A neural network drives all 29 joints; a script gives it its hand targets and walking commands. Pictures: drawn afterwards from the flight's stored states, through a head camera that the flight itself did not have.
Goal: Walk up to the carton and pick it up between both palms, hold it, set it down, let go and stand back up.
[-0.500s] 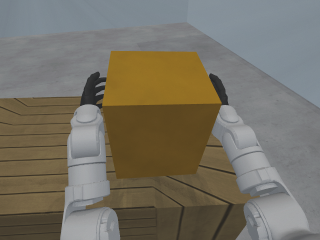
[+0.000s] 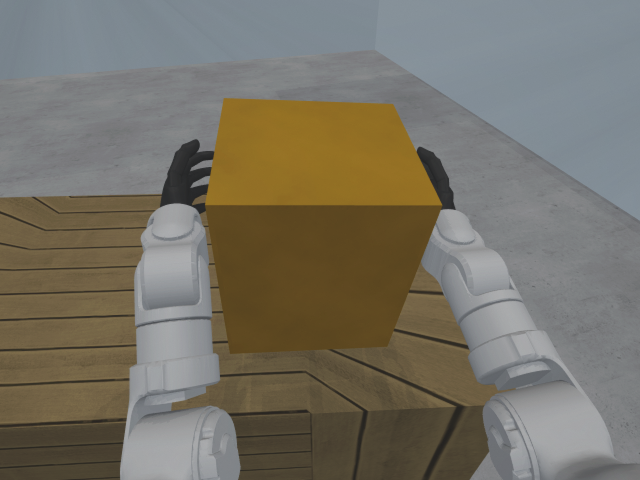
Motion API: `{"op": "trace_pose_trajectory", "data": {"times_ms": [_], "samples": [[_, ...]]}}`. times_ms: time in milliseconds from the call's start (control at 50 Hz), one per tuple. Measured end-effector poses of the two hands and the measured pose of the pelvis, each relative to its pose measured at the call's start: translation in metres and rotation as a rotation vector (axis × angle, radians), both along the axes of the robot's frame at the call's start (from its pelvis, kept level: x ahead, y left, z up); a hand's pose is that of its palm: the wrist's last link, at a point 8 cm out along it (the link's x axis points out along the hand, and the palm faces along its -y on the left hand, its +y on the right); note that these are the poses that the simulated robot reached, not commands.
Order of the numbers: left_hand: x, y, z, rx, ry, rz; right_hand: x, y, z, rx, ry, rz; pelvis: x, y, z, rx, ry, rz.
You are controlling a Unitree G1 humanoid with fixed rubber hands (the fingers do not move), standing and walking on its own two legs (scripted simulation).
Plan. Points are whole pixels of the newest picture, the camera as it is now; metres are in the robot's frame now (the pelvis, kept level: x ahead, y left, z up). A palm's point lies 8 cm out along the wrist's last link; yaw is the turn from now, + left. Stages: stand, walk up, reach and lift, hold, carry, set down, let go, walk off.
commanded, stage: hold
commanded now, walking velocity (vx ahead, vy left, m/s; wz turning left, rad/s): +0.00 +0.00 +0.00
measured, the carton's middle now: (310, 230) +0.38 +0.00 +0.17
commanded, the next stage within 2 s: none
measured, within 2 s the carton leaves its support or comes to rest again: neither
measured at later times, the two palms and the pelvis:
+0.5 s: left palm (182, 209) +0.37 +0.15 +0.22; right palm (433, 211) +0.37 -0.15 +0.19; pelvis -0.01 +0.00 +0.00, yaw +0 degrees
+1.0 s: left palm (184, 211) +0.37 +0.15 +0.21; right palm (433, 213) +0.37 -0.15 +0.19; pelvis +0.01 +0.00 +0.00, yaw +0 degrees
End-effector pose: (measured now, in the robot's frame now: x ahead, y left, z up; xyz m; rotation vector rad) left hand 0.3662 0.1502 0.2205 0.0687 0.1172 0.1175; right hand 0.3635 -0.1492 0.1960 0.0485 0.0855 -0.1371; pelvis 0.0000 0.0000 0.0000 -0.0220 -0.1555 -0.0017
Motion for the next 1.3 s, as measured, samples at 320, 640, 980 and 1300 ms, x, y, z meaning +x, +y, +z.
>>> {"op": "trace_pose_trajectory", "data": {"times_ms": [320, 640, 980, 1300], "samples": [[0.003, 0.0, 0.0, 0.003, 0.005, -0.006, 0.002, 0.0, 0.003, -0.013, 0.007, -0.003, -0.006, -0.001, 0.0, 0.0, 0.014, 0.002], [0.009, 0.0, -0.003, 0.002, 0.007, -0.006, 0.007, 0.0, 0.0, -0.009, 0.012, -0.007, -0.003, 0.0, 0.0, -0.002, 0.03, 0.004], [0.007, -0.001, -0.008, -0.004, 0.005, -0.002, 0.006, -0.001, -0.006, -0.007, 0.013, -0.001, 0.006, 0.002, 0.0, -0.005, 0.007, 0.007], [0.005, 0.0, 0.001, 0.004, -0.004, -0.001, 0.004, 0.001, 0.0, -0.005, 0.007, -0.002, 0.002, 0.002, 0.0, -0.002, 0.007, 0.001]]}}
